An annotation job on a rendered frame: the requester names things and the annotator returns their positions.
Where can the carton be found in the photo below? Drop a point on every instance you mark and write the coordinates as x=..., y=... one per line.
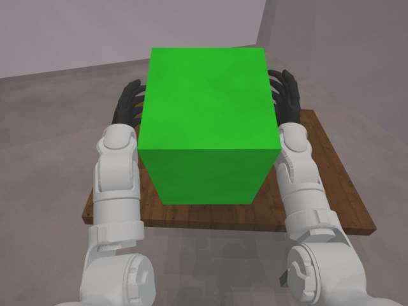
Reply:
x=208, y=133

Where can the left robot upper arm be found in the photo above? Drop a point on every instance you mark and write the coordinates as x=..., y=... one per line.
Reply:
x=123, y=280

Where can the robot left forearm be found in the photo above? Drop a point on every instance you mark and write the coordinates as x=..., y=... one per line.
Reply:
x=116, y=195

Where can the robot left hand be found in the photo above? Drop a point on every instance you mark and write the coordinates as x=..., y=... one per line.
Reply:
x=126, y=111

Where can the table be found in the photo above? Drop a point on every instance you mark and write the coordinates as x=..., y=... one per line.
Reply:
x=266, y=212

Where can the robot right forearm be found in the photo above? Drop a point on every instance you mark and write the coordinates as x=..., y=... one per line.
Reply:
x=309, y=217

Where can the robot right hand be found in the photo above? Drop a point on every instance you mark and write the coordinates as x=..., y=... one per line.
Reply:
x=287, y=107

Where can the right robot upper arm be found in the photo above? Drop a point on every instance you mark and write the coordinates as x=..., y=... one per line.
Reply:
x=329, y=274

